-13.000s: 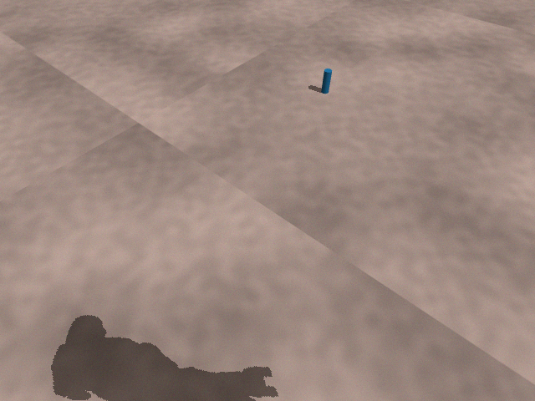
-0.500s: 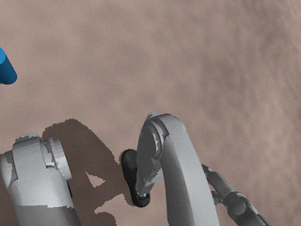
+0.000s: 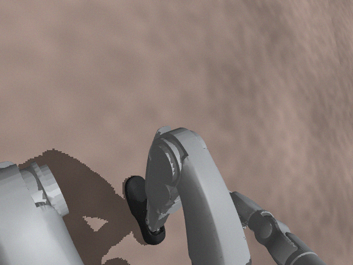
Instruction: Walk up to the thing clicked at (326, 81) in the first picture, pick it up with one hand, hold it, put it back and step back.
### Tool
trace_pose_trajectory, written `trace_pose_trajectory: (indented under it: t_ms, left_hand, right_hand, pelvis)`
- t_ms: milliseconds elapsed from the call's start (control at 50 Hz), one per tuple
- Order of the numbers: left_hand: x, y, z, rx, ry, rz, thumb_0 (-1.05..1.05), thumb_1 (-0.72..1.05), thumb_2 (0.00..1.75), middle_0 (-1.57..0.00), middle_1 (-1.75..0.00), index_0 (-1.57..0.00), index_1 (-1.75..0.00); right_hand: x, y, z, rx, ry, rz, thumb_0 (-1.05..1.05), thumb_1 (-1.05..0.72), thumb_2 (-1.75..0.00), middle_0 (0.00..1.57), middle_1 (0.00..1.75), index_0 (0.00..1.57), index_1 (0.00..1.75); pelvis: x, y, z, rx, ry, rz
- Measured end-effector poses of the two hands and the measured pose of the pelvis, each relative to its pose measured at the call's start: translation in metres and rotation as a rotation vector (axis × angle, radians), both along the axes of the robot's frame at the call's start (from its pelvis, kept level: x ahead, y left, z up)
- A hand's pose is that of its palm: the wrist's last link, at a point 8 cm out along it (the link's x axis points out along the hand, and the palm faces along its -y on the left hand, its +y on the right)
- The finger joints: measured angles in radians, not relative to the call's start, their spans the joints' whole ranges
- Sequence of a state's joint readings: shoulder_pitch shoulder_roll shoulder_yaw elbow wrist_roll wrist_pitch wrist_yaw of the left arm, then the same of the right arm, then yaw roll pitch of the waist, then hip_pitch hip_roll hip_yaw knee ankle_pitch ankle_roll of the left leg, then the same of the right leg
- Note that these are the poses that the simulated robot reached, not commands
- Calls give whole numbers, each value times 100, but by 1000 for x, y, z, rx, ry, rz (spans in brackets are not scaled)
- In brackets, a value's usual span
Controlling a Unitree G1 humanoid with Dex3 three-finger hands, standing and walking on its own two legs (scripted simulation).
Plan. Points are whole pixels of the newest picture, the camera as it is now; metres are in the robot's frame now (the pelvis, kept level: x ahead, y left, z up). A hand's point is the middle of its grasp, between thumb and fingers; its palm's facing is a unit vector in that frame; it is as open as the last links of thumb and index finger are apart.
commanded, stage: close in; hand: left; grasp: from the side
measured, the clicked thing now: out of the picture +0.49 +0.29 -0.21
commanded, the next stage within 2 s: rest palm in 0.20 s
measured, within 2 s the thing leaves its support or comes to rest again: leaves its support in 1.72 s
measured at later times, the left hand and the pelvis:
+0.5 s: hand out of the picture +0.45 +0.31 -0.16, palm faces +0.30 -0.95 -0.03, open 17.0 cm; pelvis +0.00 +0.00 +0.00, yaw -1 degrees
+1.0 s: hand out of the picture +0.46 +0.31 -0.16, palm faces +0.34 -0.94 -0.04, open 10.6 cm; pelvis +0.00 +0.00 +0.01, yaw -2 degrees
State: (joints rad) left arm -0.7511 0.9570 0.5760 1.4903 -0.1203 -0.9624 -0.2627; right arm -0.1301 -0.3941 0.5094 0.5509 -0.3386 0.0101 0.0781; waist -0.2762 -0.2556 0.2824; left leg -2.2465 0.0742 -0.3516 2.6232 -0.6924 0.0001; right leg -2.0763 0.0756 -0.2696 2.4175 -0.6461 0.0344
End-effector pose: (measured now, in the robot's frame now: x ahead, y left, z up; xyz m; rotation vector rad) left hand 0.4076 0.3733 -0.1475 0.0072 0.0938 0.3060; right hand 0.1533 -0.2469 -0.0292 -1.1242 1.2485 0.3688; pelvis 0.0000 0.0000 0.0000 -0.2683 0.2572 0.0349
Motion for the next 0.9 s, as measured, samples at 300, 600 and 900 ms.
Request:
trace_pose_trajectory:
  t_ms: [300,600,900]
  left_hand:
    - [2,-22,-11,6,-23,-24,-1,-52,8,-3,-8,-4,-6]
    - [6,-24,-15,18,-14,-2,-1,-36,17,-9,-10,-8,-10]
    - [12,-21,-10,26,-26,23,-1,-2,43,-39,-39,-39,-38]
  right_hand:
    - [6,10,5,-29,19,44,0,-92,-91,20,30,21,30]
    - [7,14,10,-45,49,55,0,-89,-90,20,30,21,30]
    - [8,12,16,-70,61,52,0,-88,-90,20,30,21,30]
  pelvis:
    - [-1,3,1,-30,-21,-4]
    - [-1,4,6,-47,-11,-9]
    - [-1,5,11,-58,-1,-11]
